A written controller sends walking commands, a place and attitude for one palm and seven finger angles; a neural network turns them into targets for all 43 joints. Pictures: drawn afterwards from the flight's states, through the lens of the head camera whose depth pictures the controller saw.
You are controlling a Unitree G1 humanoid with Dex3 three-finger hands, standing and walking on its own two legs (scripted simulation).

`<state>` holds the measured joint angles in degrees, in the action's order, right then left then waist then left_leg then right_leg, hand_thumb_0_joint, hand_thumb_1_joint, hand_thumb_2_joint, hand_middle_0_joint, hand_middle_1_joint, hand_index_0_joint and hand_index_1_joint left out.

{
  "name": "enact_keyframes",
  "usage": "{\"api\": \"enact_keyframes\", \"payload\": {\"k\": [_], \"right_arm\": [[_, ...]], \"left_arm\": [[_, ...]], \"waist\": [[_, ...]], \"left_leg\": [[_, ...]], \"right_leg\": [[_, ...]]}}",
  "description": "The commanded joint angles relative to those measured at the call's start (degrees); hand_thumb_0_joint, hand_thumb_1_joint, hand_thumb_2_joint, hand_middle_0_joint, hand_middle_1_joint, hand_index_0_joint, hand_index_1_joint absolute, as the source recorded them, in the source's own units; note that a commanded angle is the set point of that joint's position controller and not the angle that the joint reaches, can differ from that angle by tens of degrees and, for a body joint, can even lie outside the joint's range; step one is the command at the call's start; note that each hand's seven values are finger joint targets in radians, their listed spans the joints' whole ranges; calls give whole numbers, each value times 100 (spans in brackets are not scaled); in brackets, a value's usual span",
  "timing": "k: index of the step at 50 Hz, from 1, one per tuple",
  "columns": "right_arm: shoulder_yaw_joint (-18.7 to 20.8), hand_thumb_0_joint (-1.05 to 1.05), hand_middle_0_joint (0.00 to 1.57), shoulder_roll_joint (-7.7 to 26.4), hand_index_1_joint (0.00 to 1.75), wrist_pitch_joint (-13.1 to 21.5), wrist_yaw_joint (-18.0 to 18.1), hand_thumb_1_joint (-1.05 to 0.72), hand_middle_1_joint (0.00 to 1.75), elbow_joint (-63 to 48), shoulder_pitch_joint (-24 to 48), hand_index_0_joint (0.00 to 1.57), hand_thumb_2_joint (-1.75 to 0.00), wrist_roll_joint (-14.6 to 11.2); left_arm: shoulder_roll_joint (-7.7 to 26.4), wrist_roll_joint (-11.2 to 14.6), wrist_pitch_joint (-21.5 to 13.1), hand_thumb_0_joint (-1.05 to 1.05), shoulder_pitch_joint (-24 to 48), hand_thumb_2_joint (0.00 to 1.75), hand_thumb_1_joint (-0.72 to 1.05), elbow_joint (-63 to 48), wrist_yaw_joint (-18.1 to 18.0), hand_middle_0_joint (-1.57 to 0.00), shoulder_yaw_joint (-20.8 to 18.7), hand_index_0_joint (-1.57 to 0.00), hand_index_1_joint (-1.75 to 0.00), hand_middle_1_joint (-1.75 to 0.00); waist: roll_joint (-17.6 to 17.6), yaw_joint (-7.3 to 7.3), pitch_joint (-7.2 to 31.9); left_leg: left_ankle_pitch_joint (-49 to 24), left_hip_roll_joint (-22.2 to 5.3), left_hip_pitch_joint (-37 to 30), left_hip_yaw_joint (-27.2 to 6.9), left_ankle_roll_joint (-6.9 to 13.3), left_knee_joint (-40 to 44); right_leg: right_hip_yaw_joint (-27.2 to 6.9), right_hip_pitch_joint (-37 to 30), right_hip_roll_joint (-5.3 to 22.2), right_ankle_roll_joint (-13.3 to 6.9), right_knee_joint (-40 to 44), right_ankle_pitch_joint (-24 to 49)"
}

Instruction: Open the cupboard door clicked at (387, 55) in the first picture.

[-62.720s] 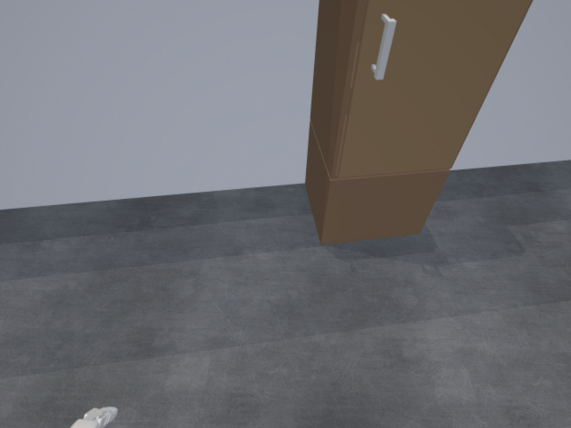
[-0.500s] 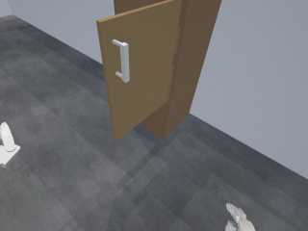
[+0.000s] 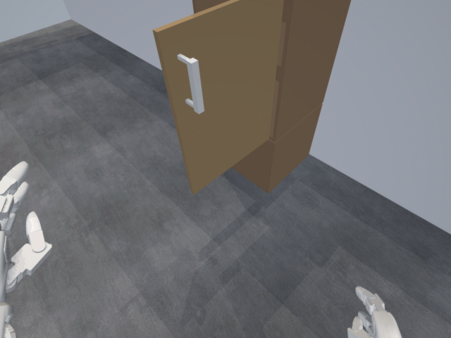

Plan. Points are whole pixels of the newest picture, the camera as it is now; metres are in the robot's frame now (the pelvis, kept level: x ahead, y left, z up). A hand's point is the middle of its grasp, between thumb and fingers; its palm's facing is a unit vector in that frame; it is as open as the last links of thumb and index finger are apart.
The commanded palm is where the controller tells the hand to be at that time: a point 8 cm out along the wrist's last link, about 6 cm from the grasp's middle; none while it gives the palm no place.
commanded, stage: stop stepping back and stand still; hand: left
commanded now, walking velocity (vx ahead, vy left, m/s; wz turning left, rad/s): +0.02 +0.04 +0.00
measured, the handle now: (190, 84) +0.66 +0.12 +0.10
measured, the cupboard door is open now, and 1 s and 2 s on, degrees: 88 88 88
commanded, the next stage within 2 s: let the arm hang, fingers relaxed in 0.80 s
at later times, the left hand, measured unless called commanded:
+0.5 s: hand out of the picture +0.20 +0.31 +0.15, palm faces +0.39 -0.79 -0.47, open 7.4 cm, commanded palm +0.14 +0.35 +0.17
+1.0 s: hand (39, 286) +0.19 +0.31 +0.03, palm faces +0.20 -0.84 -0.51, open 7.4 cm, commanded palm none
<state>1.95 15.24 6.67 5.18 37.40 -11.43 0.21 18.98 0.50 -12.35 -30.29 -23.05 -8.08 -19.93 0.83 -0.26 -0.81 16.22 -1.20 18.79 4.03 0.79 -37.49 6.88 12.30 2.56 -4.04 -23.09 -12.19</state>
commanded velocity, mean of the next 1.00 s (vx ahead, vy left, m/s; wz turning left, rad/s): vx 0.00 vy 0.00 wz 0.00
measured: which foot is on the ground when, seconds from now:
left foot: up 0.00-0.08, down 0.10-1.00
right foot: down 0.00-1.00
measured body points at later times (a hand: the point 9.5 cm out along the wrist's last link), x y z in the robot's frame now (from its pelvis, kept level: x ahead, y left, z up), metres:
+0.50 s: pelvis -0.01 +0.05 -0.01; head +0.01 +0.06 +0.44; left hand +0.17 +0.35 +0.17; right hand +0.16 -0.17 -0.10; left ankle -0.01 +0.13 -0.75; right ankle +0.00 -0.06 -0.75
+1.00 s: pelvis -0.03 +0.05 -0.02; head -0.02 +0.03 +0.43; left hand +0.18 +0.36 +0.06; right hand +0.14 -0.20 -0.13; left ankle -0.01 +0.13 -0.75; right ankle +0.01 -0.06 -0.75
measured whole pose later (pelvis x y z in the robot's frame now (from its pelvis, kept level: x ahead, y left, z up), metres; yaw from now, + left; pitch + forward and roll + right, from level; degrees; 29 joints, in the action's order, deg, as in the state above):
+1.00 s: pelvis -0.03 +0.05 -0.02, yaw +1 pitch +1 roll +0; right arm 0.3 17.4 4.8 -0.3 42.8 -9.0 0.3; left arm 21.5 -1.3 -4.8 -19.1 1.8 -2.2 -11.5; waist -4.5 0.6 0.5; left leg 15.2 1.7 17.0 4.9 3.8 -31.2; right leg 7.3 18.1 2.9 -0.5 -31.0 -13.5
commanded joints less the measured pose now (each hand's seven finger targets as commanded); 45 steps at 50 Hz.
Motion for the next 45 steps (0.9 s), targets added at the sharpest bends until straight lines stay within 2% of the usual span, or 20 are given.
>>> {"api": "enact_keyframes", "payload": {"k": [1, 2, 3, 5, 6, 7, 8, 9, 12, 14, 16, 19, 22, 28, 35, 38, 39, 40, 44, 45], "right_arm": [[103, 0, 20, 243, 30, 196, -63, -90, 30, -1118, 395, 20, -90, -22], [113, 0, 20, 263, 30, 171, -72, -90, 30, -1116, 320, 20, -90, -30], [157, 0, 20, 330, 30, 147, -64, -90, 30, -1140, 320, 20, -90, -36], [235, 0, 20, 535, 30, 127, -87, -90, 30, -1192, 366, 20, -90, -103], [235, 0, 20, 559, 30, 118, -111, -90, 30, -1183, 367, 20, -90, -146], [231, 0, 20, 546, 30, 129, -117, -90, 30, -1185, 383, 20, -90, -156], [142, 0, 20, 464, 30, 128, -112, -90, 30, -1126, 383, 20, -90, -98], [109, 0, 20, 432, 30, 144, -114, -90, 30, -1089, 393, 20, -90, -80], [49, 0, 20, 440, 30, 140, -133, -90, 30, -1093, 368, 20, -90, -103], [29, 0, 20, 436, 30, 155, -125, -90, 30, -1121, 420, 20, -90, -92], [-3, 0, 20, 402, 30, 173, -115, -90, 30, -1148, 428, 20, -90, -71], [-26, 0, 20, 383, 30, 194, -111, -90, 30, -1198, 475, 20, -90, -37], [-54, 0, 20, 325, 30, 203, -116, -90, 30, -1216, 434, 20, -90, -26], [-24, 0, 20, 358, 30, 187, -109, -90, 30, -1151, 341, 20, -90, -53], [3, 0, 20, 395, 30, 202, -82, -90, 30, -1149, 423, 20, -90, -61], [16, 0, 20, 418, 30, 224, -79, -90, 30, -1172, 414, 20, -90, -49], [29, 0, 20, 429, 30, 239, -73, -90, 30, -1170, 469, 20, -90, -39], [12, 0, 20, 396, 30, 245, -68, -90, 30, -1174, 448, 20, -90, -32], [19, 0, 20, 385, 30, 252, -67, -90, 30, -1166, 414, 20, -90, -29], [279, 0, 20, 1441, 30, 407, -588, -90, 30, 309, 731, 20, -90, -49]], "left_arm": [[1527, 150, -451, 0, -218, 90, 90, -1797, -319, -20, -1396, -20, -30, -30], [1480, 179, -432, 0, -220, 90, 90, -1724, -330, -20, -1384, -20, -30, -30], [1406, 193, -429, 0, -214, 90, 90, -1689, -320, -20, -1312, -20, -30, -30], [1306, 194, -418, 0, -198, 90, 90, -1660, -270, -20, -1170, -20, -30, -30], [1351, 181, -415, 0, -143, 90, 90, -1559, -239, -20, -1181, -20, -30, -30], [1354, 180, -390, 0, -164, 90, 90, -1420, -225, -20, -1214, -20, -30, -30], [1415, 153, -374, 0, -123, 90, 90, -1399, -202, -20, -1203, -20, -30, -30], [1391, 146, -365, 0, -45, 90, 90, -1439, -160, -20, -1150, -20, -30, -30], [1263, 141, -323, 0, 131, 90, 90, -1389, -115, -20, -932, -20, -30, -30], [1368, 143, -311, 0, 269, 90, 90, -1547, -117, -20, -966, -20, -30, -30], [1385, 154, -321, 0, 259, 90, 90, -1611, -124, -20, -1009, -20, -30, -30], [1569, 159, -346, 0, 256, 90, 90, -1903, -140, -20, -1188, -20, -30, -30], [1449, 175, -365, 0, 131, 90, 90, -1905, -142, -20, -1137, -20, -30, -30], [1268, 212, -324, 0, -57, 90, 90, -1333, -103, -20, -1097, -20, -30, -30], [1230, 158, -313, 0, 156, 90, 90, -1361, -90, -20, -954, -20, -30, -30], [1302, 135, -344, 0, 243, 90, 90, -1607, -112, -20, -985, -20, -30, -30], [1439, 116, -359, 0, 282, 90, 90, -1768, -129, -20, -1083, -20, -30, -30], [1370, 120, -371, 0, 216, 90, 90, -1765, -135, -20, -1038, -20, -30, -30], [1414, 132, -360, 0, 37, 90, 90, -1619, -163, -20, -1128, -20, -30, -30], [483, -307, 561, 0, 456, 90, 90, 3109, 667, -20, 1385, -20, -30, -30]], "waist": [[446, 147, 974], [348, 68, 1018], [56, 49, 991], [-727, 108, 888], [-669, 132, 818], [-628, 87, 748], [-967, 8, 704], [-1092, 18, 595], [-445, 13, 436], [-355, 25, 421], [-293, 40, 535], [-655, 79, 625], [-844, 81, 614], [-470, 49, 488], [-371, 57, 402], [-463, 66, 488], [-627, 77, 530], [-701, 82, 507], [-608, 87, 476], [-432, -196, -188]], "left_leg": [[-178, 187, 66, 185, 19, 1128], [-554, 157, -336, 101, 21, 1433], [-904, -41, -697, -54, 79, 1663], [-1937, -885, -1191, -949, 353, 1607], [-2082, -1053, -1055, -1094, 417, 1580], [-2518, -964, -968, -876, 372, 1374], [-2683, -793, -804, -760, 276, 1396], [-2528, -736, -640, -659, 189, 1436], [-1707, -647, -222, -649, 124, 1491], [-1394, -569, -156, -671, 91, 1550], [-1275, -540, -162, -683, 85, 1598], [-1210, -519, -177, -700, 50, 1733], [-1325, -555, -188, -702, 6, 1803], [-1163, -624, -73, -729, -61, 1927], [-559, -581, 66, -748, -27, 2046], [-491, -520, 68, -770, -3, 2012], [-538, -508, 27, -765, -15, 1991], [-554, -512, 53, -778, -20, 1999], [-505, -491, 35, -735, -30, 1960], [-1541, -557, 306, -823, 119, 893]], "right_leg": [[-1382, -1504, 1207, 116, 226, 2435], [-1277, -1306, 1082, 154, 78, 2149], [-1185, -1074, 868, 253, -145, 1895], [-894, -254, 308, 457, -496, 820], [-806, -180, 166, 508, -495, 384], [-764, -276, 80, 484, -476, 862], [-671, -342, 84, 418, -580, 1147], [-627, -398, 119, 411, -574, 1144], [-772, -649, 142, 395, -381, 1302], [-809, -692, 184, 367, -320, 1250], [-791, -777, 161, 366, -313, 1173], [-712, -841, 119, 361, -356, 1042], [-622, -847, 47, 374, -397, 996], [-574, -850, 10, 413, -326, 887], [-627, -857, 58, 431, -226, 661], [-652, -917, 65, 413, -219, 671], [-656, -923, 86, 396, -227, 687], [-647, -921, 82, 394, -235, 661], [-681, -862, 105, 378, -138, 652], [-509, 274, 580, 261, -657, 1185]]}}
